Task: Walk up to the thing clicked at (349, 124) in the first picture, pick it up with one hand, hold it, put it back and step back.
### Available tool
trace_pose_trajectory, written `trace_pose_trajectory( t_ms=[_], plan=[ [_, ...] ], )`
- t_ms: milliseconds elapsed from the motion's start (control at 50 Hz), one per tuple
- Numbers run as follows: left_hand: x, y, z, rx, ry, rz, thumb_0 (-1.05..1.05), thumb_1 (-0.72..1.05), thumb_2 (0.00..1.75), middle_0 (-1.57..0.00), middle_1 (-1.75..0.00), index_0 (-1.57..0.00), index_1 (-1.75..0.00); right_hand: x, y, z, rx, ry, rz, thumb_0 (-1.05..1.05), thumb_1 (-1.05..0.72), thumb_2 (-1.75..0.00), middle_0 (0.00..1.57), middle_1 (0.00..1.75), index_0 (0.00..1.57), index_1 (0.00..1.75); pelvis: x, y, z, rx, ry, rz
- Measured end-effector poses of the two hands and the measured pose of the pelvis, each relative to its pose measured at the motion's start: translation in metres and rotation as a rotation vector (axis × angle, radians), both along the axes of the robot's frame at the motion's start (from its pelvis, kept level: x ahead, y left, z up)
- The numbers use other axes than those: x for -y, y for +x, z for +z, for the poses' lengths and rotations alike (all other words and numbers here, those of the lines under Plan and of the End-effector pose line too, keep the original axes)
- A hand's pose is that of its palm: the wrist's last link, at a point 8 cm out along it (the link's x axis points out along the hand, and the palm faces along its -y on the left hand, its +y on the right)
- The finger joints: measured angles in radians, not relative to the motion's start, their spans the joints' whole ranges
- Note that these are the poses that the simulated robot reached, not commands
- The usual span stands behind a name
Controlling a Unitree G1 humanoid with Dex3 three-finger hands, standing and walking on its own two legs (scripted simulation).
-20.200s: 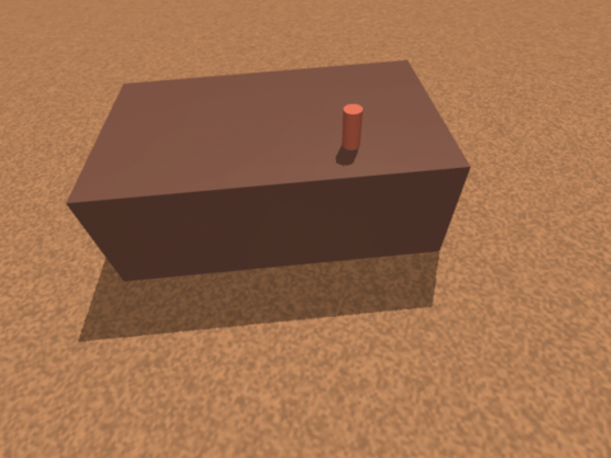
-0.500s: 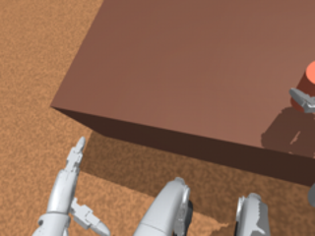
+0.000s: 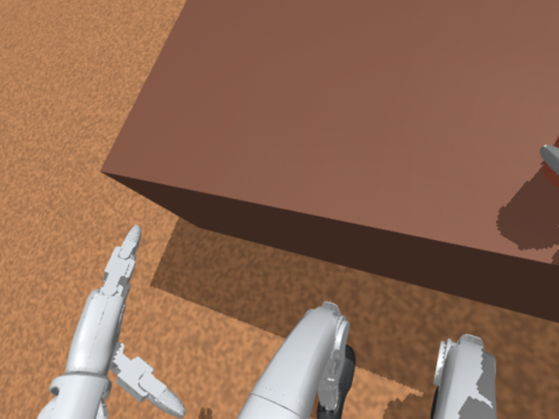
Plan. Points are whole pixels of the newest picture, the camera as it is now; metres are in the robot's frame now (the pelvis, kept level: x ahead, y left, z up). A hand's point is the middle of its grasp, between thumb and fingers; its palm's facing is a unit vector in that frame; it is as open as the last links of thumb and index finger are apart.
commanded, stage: lower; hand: right
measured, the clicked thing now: out of the picture +0.52 -0.23 -0.06
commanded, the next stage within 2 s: loosen in 0.06 s
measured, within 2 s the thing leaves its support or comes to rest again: rests again in 0.12 s
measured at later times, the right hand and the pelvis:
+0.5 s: hand out of the picture +0.53 -0.24 -0.04, palm faces +0.23 +0.97 +0.01, open 10.0 cm; pelvis +0.00 +0.00 -0.01, yaw +0 degrees
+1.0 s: hand out of the picture +0.53 -0.25 -0.03, palm faces +0.25 +0.97 +0.00, open 16.8 cm; pelvis +0.00 +0.00 -0.01, yaw +1 degrees
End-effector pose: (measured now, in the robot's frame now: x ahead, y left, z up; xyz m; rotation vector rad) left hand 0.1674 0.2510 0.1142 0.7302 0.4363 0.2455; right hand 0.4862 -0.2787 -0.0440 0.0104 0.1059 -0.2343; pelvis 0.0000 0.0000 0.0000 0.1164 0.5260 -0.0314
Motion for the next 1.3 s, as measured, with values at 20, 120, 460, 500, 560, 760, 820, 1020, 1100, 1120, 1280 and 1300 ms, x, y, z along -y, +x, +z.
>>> trace_pose_trajectory(
  t_ms=[20, 120, 460, 500, 560, 760, 820, 1020, 1100, 1120, 1280, 1300],
  plan=[
    [-0.001, 0.0, 0.0, -0.001, 0.005, 0.001, -0.01, -0.54, 0.05, -0.07, -0.05, -0.06, -0.05, 0.0, 0.0, -0.001, 0.0, 0.002, -0.002, -0.05, 0.39, -1.04, 0.71, 1.11, 0.83, 1.18, 0.0, 0.0, -0.001, -0.001, 0.0, 0.0],
    [0.0, -0.002, -0.001, -0.003, 0.019, 0.0, -0.01, -0.54, 0.05, -0.07, -0.04, -0.06, -0.05, 0.001, 0.002, -0.007, 0.008, 0.007, -0.003, -0.05, 0.39, -1.05, 0.72, 1.11, 0.83, 1.18, 0.0, -0.001, -0.005, -0.008, 0.002, 0.003],
    [0.005, -0.005, 0.0, 0.004, 0.027, -0.006, -0.01, -0.52, 0.04, -0.07, -0.05, -0.08, -0.05, 0.006, 0.009, -0.001, 0.045, 0.002, -0.005, -0.02, 0.34, -0.73, 0.87, 0.86, 0.92, 0.9, 0.003, -0.003, -0.011, -0.014, 0.007, 0.002],
    [0.004, -0.006, -0.001, 0.005, 0.027, -0.001, -0.01, -0.52, 0.04, -0.07, -0.05, -0.08, -0.05, 0.007, 0.012, 0.002, 0.058, -0.001, -0.003, -0.02, 0.35, -0.64, 0.87, 0.8, 0.91, 0.83, 0.003, -0.003, -0.012, -0.015, 0.008, 0.003],
    [0.005, -0.008, -0.001, 0.008, 0.024, 0.004, -0.01, -0.53, 0.05, -0.07, -0.05, -0.08, -0.05, 0.006, 0.015, 0.005, 0.061, -0.004, 0.005, -0.02, 0.39, -0.5, 0.83, 0.7, 0.86, 0.72, 0.004, -0.004, -0.013, -0.016, 0.009, 0.003],
    [0.007, -0.008, -0.002, 0.007, 0.009, -0.001, -0.01, -0.55, 0.06, -0.07, -0.05, -0.07, -0.06, 0.008, 0.012, 0.001, 0.041, -0.002, 0.001, -0.02, 0.49, -0.2, 0.51, 0.36, 0.52, 0.37, 0.004, -0.004, -0.013, -0.02, 0.005, 0.004],
    [0.006, -0.007, -0.002, 0.006, 0.014, -0.002, -0.01, -0.55, 0.06, -0.07, -0.05, -0.07, -0.06, 0.007, 0.012, -0.001, 0.037, 0.0, 0.0, -0.02, 0.49, -0.15, 0.4, 0.28, 0.4, 0.28, 0.004, -0.003, -0.013, -0.021, 0.005, 0.004],
    [-0.005, -0.009, -0.002, -0.024, 0.016, 0.047, -0.01, -0.54, 0.05, -0.07, -0.05, -0.07, -0.06, 0.027, 0.015, 0.018, 0.068, -0.02, -0.025, -0.02, 0.48, -0.07, 0.14, 0.1, 0.14, 0.1, 0.003, 0.001, -0.006, -0.018, 0.007, 0.009],
    [-0.004, -0.01, -0.011, -0.059, -0.046, 0.08, -0.01, -0.54, 0.05, -0.07, -0.05, -0.07, -0.05, 0.044, 0.013, 0.046, 0.085, -0.042, -0.035, -0.02, 0.47, -0.05, 0.1, 0.07, 0.1, 0.07, 0.003, 0.005, 0.005, -0.007, 0.006, 0.003],
    [-0.003, -0.01, -0.013, -0.065, -0.065, 0.085, -0.01, -0.54, 0.05, -0.07, -0.05, -0.07, -0.05, 0.049, 0.012, 0.054, 0.084, -0.045, -0.035, -0.02, 0.47, -0.05, 0.1, 0.07, 0.09, 0.07, 0.004, 0.006, 0.008, -0.003, 0.007, 0.001],
    [0.006, 0.007, -0.007, -0.057, -0.162, 0.066, -0.01, -0.55, 0.05, -0.07, -0.05, -0.07, -0.06, 0.072, 0.003, 0.105, 0.022, -0.053, -0.029, -0.02, 0.43, -0.04, 0.08, 0.05, 0.07, 0.05, 0.007, 0.012, 0.036, 0.043, 0.0, -0.018],
    [0.008, 0.01, -0.003, -0.05, -0.175, 0.062, -0.01, -0.55, 0.05, -0.08, -0.05, -0.07, -0.06, 0.075, 0.001, 0.107, -0.025, -0.076, -0.029, -0.02, 0.43, -0.05, 0.07, 0.05, 0.07, 0.05, 0.007, 0.012, 0.04, 0.052, -0.002, -0.017]
  ],
)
